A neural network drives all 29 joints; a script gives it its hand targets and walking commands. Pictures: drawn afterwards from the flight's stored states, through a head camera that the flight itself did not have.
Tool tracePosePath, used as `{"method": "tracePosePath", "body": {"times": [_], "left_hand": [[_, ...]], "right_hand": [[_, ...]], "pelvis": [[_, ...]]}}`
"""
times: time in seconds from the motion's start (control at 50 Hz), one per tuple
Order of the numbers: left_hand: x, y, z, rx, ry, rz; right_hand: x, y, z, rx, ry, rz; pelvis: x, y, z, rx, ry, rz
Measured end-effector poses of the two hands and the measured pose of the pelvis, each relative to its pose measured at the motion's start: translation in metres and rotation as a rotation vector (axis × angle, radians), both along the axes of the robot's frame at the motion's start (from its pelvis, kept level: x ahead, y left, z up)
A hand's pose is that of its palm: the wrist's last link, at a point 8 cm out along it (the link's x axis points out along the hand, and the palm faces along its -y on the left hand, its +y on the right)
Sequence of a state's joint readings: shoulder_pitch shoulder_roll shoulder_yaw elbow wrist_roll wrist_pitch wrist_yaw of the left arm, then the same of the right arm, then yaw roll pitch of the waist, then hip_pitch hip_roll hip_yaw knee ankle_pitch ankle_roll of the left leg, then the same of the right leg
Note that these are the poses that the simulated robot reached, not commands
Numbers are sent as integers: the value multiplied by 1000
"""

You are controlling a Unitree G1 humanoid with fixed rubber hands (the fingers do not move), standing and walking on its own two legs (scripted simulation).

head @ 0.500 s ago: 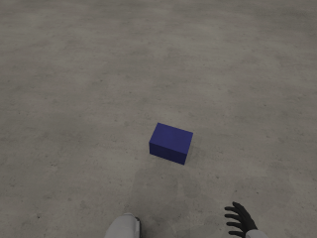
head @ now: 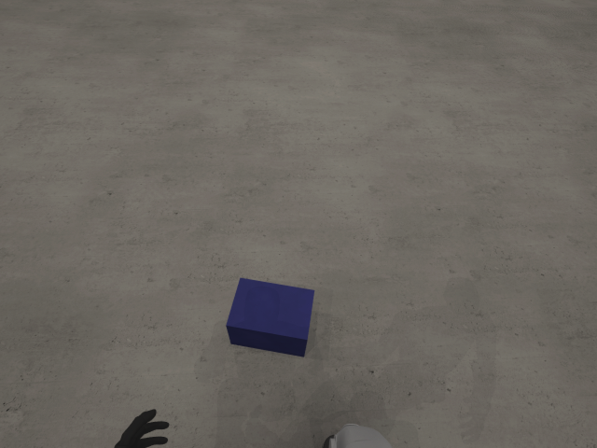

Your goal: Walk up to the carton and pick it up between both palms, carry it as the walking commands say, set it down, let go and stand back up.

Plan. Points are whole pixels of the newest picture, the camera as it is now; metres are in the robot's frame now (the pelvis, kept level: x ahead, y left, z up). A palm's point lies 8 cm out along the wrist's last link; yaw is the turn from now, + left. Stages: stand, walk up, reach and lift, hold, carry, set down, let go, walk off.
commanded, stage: walk up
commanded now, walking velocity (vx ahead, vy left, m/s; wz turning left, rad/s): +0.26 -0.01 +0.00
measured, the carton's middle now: (272, 317) +0.58 +0.02 -0.70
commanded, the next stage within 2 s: none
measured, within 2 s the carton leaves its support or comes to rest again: neither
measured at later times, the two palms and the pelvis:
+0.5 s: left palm out of the picture +0.08 +0.21 -0.15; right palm (452, 425) +0.15 -0.25 -0.13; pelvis +0.09 -0.01 +0.00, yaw +0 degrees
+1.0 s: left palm out of the picture +0.10 +0.22 -0.15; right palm out of the picture +0.10 -0.22 -0.14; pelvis +0.11 +0.00 +0.00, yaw -1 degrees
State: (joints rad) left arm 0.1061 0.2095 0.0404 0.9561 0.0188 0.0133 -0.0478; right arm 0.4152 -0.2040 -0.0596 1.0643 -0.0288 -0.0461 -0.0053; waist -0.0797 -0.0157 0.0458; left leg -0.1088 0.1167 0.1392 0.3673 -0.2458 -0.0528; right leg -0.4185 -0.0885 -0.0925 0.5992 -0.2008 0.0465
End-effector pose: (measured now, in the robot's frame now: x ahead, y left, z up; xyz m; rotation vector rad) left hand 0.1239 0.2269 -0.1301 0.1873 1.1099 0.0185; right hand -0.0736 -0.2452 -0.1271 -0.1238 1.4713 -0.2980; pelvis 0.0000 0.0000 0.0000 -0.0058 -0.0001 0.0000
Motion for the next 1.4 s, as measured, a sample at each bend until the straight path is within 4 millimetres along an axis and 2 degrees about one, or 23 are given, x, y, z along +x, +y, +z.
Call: {"method": "tracePosePath", "body": {"times": [0.04, 0.08, 0.16, 0.26, 0.34, 0.44, 0.52, 0.6, 0.82, 0.98, 1.16, 1.4], "left_hand": [[18, -11, 0, 32, -41, 6], [20, -17, 0, 62, -42, 27], [-8, -16, 12, 113, 43, 97], [-46, -11, 21, 153, 165, 169], [-57, -18, 10, 116, 233, 185], [-52, -19, -17, 40, 259, 204], [-41, -20, -25, -2, 263, 194], [-34, -17, -26, -14, 269, 177], [-34, -5, -19, 28, 318, 166], [-28, -9, -19, 32, 327, 161], [-23, -20, -20, 17, 325, 157], [-27, -27, -18, 21, 336, 165]], "right_hand": [[11, -10, -16, 33, 13, 7], [31, -17, -28, 59, 12, 32], [87, -27, -30, 88, -37, 84], [150, -31, -28, 104, -92, 133], [189, -25, -24, 79, -145, 148], [219, -12, -18, 22, -205, 167], [226, 1, -5, 8, -227, 159], [222, 9, -2, 10, -221, 139], [186, 25, -13, 59, -114, 77], [169, 28, -15, 69, -62, 53], [170, 24, -15, 67, -54, 49], [176, 20, -17, 72, -57, 52]], "pelvis": [[15, -14, -9, 26, 3, 4], [25, -23, -13, 22, 3, 2], [45, -32, -3, 35, 1, 11], [63, -34, 5, 52, -6, 4], [72, -30, 4, 29, -10, -2], [84, -16, -6, -21, -21, -2], [91, -10, -2, -5, -26, -11], [97, -5, 0, -1, -22, -18], [107, 1, 2, 2, -26, -24], [113, -1, 2, 4, -31, -25], [118, -5, 2, 5, -33, -26], [122, -11, 2, 6, -30, -26]]}}
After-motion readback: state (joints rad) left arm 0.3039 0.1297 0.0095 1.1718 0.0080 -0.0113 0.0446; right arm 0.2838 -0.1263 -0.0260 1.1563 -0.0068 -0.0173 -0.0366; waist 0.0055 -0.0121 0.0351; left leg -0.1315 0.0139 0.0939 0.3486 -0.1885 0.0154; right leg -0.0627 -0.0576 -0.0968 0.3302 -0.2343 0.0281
